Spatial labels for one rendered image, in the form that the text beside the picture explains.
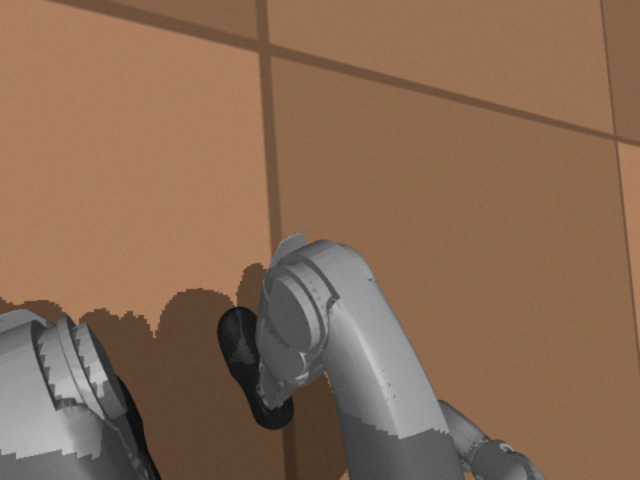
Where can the right robot foot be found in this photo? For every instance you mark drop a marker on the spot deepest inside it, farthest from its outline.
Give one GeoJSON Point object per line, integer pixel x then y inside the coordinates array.
{"type": "Point", "coordinates": [236, 335]}

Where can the right robot arm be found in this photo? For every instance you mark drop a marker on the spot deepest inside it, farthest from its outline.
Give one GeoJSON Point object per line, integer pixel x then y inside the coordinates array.
{"type": "Point", "coordinates": [496, 460]}

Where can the left robot foot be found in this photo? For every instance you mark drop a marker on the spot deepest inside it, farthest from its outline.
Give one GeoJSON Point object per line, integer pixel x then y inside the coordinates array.
{"type": "Point", "coordinates": [136, 425]}

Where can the right robot hand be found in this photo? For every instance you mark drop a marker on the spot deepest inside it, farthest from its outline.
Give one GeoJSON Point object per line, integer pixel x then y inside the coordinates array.
{"type": "Point", "coordinates": [467, 437]}

